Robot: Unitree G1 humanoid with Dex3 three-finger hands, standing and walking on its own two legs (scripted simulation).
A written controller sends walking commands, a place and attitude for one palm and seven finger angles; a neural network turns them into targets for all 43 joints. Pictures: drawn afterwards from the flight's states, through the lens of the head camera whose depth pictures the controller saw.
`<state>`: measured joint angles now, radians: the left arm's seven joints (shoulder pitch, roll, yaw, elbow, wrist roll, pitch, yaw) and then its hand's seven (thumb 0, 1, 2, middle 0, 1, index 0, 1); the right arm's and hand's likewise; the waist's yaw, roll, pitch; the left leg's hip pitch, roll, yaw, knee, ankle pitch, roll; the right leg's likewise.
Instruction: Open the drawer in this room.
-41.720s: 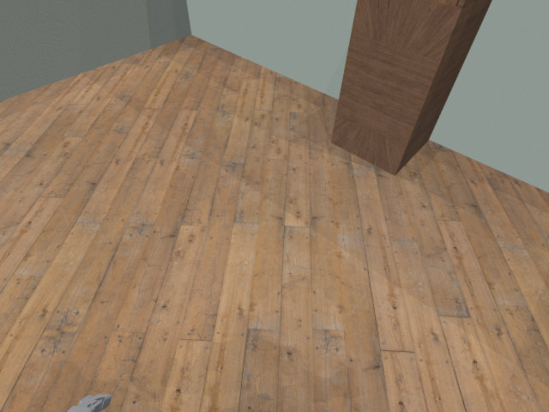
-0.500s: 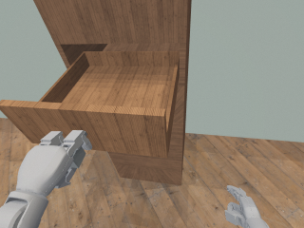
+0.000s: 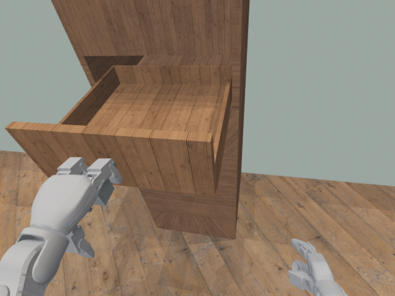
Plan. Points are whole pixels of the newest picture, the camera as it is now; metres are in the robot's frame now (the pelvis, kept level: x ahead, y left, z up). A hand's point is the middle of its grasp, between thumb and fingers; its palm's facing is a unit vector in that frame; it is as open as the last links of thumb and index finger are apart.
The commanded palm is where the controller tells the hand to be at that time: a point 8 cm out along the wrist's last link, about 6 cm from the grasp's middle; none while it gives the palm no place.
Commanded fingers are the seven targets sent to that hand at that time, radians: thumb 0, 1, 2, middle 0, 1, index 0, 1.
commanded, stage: lift the hand off the handle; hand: left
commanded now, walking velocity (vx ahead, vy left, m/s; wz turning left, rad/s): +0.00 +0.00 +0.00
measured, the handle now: (102, 180) +0.26 +0.21 +0.15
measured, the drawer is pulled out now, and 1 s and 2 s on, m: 0.29 0.27 0.27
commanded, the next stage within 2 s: draw the hand back to the body in 1.58 s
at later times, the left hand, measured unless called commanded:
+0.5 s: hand (92, 185) +0.25 +0.22 +0.15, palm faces +0.12 -0.08 -0.99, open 13.6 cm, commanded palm +0.21 +0.23 +0.22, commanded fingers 0.00 -0.50 0.30 -0.30 -1.20 -0.30 -1.20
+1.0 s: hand (66, 146) +0.26 +0.24 +0.24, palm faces +0.27 -0.06 -0.96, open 13.8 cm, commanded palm +0.21 +0.23 +0.29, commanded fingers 0.00 -0.50 0.30 -0.30 -1.20 -0.30 -1.20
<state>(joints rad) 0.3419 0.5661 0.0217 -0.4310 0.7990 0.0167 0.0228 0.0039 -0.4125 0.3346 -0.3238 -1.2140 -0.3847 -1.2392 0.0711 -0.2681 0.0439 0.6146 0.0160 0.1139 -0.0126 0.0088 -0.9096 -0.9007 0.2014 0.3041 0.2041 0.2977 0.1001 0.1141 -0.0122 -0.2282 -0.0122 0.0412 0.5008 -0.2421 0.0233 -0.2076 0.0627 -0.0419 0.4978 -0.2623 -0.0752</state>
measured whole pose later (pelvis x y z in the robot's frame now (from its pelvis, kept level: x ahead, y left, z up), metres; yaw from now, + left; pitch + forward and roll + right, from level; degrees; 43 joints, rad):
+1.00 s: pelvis +0.00 +0.02 +0.00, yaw +1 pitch -3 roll +0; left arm -0.06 0.62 0.01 -0.44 0.74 0.19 -0.16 0.00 -0.50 0.30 -0.32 -1.20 -0.33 -1.20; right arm 0.00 -0.26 0.08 0.63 0.05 0.13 0.04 0.01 -0.91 -0.90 0.20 0.30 0.20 0.30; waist 0.12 0.14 -0.02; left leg -0.17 -0.05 0.04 0.43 -0.21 0.05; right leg -0.15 0.02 -0.04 0.45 -0.24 -0.04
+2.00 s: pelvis -0.02 +0.02 +0.00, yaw +1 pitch -3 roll +0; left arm -0.14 0.66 0.08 -0.50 0.65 0.31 -0.29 0.00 -0.50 0.30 -0.31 -1.20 -0.32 -1.20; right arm 0.03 -0.29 0.09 0.59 0.08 0.15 0.06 0.01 -0.91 -0.90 0.20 0.30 0.20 0.30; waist 0.12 0.14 0.00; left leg -0.24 -0.05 0.04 0.50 -0.21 0.05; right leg -0.23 0.03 -0.04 0.52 -0.25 -0.05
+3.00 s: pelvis +0.03 +0.03 +0.01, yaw +0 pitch -3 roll -2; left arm 0.22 0.50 0.58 -0.77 -0.13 -0.20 0.09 0.01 0.44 0.71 -0.25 -0.59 -0.25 -0.58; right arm 0.15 -0.22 0.00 0.67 0.03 -0.10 -0.03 0.01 -0.91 -0.90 0.20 0.30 0.20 0.30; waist 0.08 0.07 0.00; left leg -0.14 -0.02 0.05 0.47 -0.28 0.06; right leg -0.08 0.06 -0.02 0.38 -0.24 -0.03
